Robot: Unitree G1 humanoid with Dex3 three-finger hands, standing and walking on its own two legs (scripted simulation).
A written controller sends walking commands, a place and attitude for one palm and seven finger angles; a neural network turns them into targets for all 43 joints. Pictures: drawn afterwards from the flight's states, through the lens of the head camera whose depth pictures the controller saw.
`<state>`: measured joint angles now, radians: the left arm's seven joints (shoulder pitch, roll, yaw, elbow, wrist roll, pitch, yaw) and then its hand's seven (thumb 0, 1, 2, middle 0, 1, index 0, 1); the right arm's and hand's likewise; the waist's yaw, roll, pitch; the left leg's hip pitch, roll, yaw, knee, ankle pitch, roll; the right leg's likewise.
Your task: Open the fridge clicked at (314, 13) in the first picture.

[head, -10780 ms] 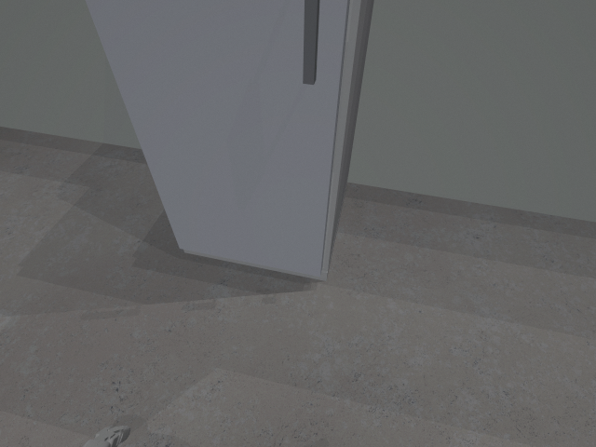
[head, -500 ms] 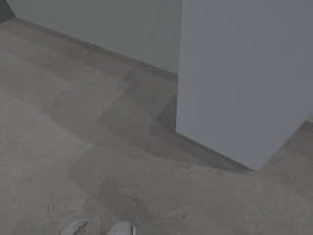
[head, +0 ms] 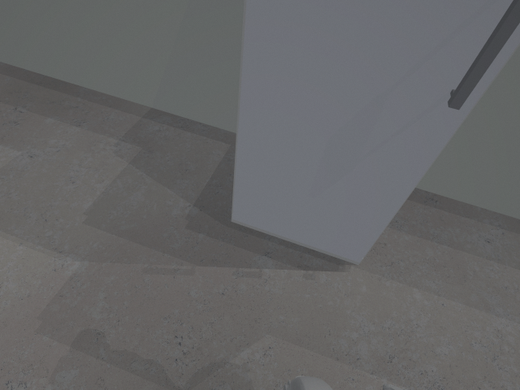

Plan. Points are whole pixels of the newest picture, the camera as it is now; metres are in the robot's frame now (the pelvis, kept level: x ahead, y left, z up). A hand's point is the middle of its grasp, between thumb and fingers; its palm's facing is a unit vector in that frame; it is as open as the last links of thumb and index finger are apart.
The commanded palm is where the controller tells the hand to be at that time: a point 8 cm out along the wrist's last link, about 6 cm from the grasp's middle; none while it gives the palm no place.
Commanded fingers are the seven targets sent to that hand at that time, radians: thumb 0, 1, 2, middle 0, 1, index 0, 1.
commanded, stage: turn to face it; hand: right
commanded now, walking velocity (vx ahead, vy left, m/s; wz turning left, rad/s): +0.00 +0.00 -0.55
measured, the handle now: (491, 41) +0.73 -0.35 +0.24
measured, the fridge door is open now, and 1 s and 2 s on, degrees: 0 0 0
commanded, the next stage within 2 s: take the last steps up to it in 0.48 s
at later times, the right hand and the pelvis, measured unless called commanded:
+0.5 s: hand out of the picture -0.06 -0.30 -0.18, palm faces +0.30 +0.93 -0.22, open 7.4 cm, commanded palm none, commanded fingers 0.00 -0.90 -0.90 0.20 0.30 0.20 0.30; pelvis -0.03 -0.08 +0.00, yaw -14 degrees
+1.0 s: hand out of the picture +0.03 -0.25 -0.15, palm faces +0.27 +0.95 -0.19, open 7.4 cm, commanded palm none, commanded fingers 0.00 -0.90 -0.90 0.20 0.30 0.20 0.30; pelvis +0.00 -0.05 +0.01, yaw -18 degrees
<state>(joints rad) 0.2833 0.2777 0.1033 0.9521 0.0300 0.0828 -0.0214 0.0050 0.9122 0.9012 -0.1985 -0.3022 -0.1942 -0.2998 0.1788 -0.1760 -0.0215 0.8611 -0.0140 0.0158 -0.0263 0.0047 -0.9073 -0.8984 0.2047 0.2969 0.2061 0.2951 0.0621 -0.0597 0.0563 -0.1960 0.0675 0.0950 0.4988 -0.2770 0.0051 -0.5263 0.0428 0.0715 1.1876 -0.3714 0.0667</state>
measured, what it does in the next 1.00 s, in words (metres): steps on the spot, turning right: right foot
